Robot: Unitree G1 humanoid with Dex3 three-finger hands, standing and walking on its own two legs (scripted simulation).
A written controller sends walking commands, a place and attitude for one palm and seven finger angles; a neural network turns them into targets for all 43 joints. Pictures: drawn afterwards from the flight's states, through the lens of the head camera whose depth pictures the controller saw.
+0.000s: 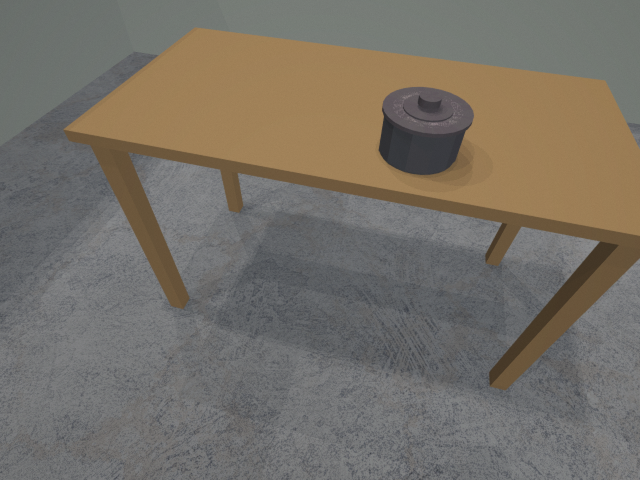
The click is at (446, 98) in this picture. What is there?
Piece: lid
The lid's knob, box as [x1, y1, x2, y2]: [418, 91, 441, 108]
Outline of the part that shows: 419,94 418,104 422,107 436,108 439,106 441,100 440,94 434,91 423,91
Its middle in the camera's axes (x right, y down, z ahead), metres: +0.21 -0.27 +0.74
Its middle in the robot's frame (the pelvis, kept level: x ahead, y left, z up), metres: +0.76 -0.16 +0.11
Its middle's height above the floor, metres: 0.88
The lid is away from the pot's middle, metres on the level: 0.00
